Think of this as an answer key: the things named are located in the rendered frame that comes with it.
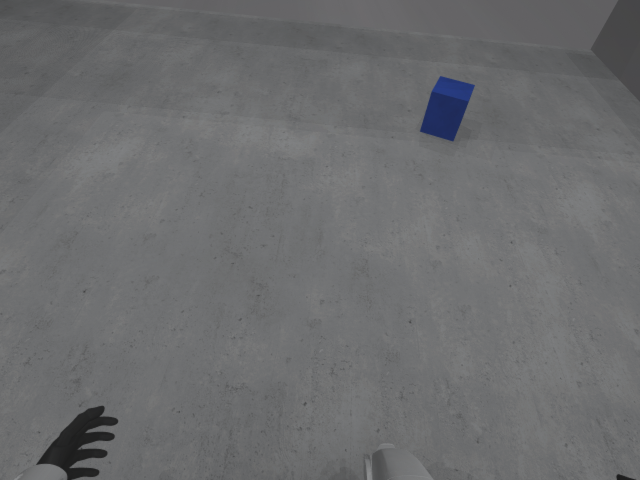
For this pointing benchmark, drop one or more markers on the robot right shin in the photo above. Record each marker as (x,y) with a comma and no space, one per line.
(386,445)

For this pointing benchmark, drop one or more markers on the carton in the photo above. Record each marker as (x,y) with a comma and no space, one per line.
(446,107)

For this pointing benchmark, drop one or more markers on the right robot thigh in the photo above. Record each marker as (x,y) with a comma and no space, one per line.
(394,464)

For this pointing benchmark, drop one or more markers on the left robot hand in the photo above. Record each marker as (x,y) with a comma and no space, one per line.
(63,451)

